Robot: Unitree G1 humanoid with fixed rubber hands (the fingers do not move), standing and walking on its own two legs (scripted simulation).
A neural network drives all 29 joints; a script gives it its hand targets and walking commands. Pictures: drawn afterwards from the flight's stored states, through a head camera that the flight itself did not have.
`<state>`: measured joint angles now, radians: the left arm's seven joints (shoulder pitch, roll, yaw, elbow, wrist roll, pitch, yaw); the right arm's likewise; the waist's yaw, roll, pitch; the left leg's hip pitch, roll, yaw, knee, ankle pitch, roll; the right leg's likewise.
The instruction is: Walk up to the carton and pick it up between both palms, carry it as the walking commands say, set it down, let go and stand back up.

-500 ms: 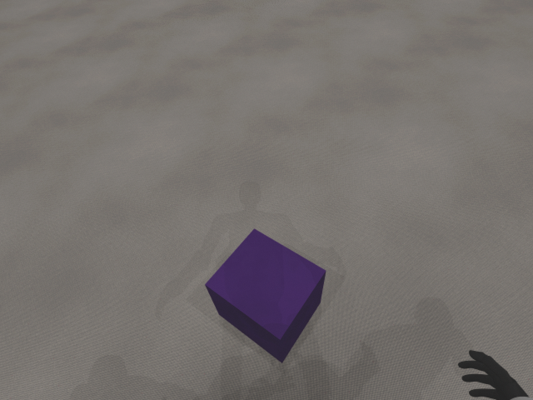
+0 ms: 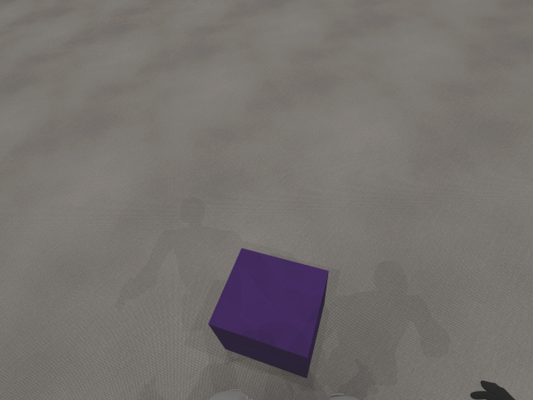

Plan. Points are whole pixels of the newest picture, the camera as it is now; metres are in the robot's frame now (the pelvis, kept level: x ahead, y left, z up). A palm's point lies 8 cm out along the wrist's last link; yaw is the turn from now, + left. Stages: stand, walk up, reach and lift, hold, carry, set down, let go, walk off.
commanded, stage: walk up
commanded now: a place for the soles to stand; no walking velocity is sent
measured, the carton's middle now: (273, 312) +0.48 +0.02 -0.61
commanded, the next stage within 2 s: none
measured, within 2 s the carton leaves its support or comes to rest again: neither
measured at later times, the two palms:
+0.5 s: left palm out of the picture +0.22 +0.52 -0.08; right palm out of the picture +0.06 -0.14 -0.08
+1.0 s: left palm (24, 346) +0.26 +0.43 -0.09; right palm out of the picture -0.07 -0.14 -0.09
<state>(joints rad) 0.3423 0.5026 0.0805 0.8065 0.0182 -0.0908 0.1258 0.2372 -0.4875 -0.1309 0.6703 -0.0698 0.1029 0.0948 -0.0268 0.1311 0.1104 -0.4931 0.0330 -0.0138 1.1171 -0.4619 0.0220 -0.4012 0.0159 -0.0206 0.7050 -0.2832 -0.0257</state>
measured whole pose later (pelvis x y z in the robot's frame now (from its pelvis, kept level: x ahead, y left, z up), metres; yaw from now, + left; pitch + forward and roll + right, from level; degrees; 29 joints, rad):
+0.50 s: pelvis +0.04 +0.20 -0.01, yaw -13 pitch -1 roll -1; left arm 0.26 0.50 0.07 0.74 0.03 -0.01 0.02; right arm 0.26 -0.45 -0.10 0.70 -0.02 -0.02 0.01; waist -0.02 0.00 0.12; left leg -0.40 0.09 0.13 0.82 -0.40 0.02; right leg -0.54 0.05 0.05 1.13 -0.50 -0.01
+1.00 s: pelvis +0.02 +0.19 -0.01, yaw -25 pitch -2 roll +0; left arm 0.19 0.45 0.05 0.78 0.02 0.01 -0.02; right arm 0.29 -0.44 -0.05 0.82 -0.03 -0.07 -0.03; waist -0.03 -0.02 0.06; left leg -0.38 0.09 0.11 0.79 -0.38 0.01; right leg -0.44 0.01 0.05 0.86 -0.47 -0.03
